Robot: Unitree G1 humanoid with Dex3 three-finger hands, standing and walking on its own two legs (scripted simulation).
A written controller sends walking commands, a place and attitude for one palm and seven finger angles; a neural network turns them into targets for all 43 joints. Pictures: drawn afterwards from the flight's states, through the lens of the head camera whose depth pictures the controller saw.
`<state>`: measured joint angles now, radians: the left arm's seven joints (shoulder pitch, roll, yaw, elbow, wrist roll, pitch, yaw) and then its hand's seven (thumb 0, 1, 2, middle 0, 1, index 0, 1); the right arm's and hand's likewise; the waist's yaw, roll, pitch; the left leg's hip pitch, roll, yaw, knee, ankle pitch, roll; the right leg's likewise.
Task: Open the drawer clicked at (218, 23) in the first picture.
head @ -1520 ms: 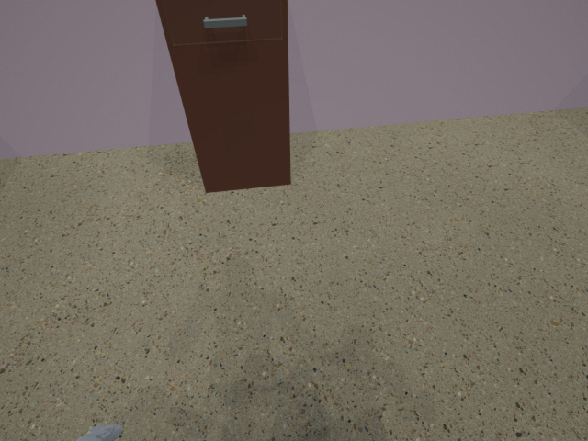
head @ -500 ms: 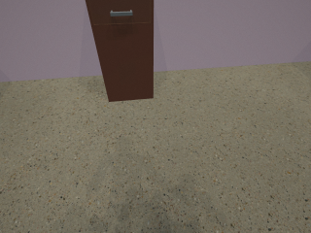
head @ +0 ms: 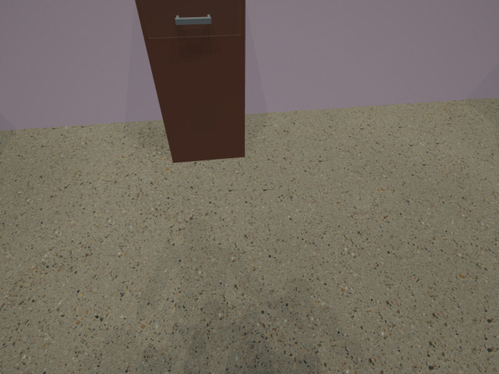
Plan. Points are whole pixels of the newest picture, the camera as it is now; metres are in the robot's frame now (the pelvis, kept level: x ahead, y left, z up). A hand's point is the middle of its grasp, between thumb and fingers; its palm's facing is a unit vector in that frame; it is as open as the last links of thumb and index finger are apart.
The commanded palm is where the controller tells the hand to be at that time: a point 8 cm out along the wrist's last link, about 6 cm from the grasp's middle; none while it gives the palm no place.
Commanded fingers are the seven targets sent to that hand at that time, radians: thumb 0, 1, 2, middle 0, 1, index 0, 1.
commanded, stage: walk to a spot facing it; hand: left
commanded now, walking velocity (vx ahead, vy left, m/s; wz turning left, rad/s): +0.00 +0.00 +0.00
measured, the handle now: (193, 18) +1.38 +0.31 +0.03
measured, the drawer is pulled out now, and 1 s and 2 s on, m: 0.00 0.00 0.00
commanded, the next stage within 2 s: turn to face it in 1.46 s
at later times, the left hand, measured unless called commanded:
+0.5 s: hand out of the picture +0.08 +0.19 -0.19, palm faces -0.08 -0.99 -0.14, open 7.4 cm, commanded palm none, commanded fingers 0.00 0.90 0.90 -0.20 -0.30 -0.20 -0.30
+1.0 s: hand (203, 288) +0.33 +0.13 -0.18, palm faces -0.04 -0.98 -0.19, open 7.2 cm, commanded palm none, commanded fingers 0.00 0.90 0.90 -0.20 -0.30 -0.20 -0.30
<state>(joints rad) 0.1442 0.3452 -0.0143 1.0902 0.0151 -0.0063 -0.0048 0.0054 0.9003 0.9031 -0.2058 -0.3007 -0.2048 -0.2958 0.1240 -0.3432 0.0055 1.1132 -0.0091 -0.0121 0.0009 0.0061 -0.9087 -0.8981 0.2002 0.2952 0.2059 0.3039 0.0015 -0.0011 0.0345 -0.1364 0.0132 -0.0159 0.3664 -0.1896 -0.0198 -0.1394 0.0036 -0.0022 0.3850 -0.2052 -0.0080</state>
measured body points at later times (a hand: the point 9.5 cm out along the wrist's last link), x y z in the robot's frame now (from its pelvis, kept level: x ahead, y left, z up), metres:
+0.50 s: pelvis +0.09 +0.02 -0.01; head +0.10 +0.03 +0.44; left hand +0.09 +0.25 -0.18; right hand -0.01 -0.19 -0.16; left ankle +0.01 +0.13 -0.75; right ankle +0.06 -0.09 -0.68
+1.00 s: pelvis +0.28 -0.05 -0.01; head +0.28 -0.05 +0.44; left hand +0.33 +0.18 -0.16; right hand +0.30 -0.30 -0.15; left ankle +0.35 +0.08 -0.68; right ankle +0.28 -0.14 -0.75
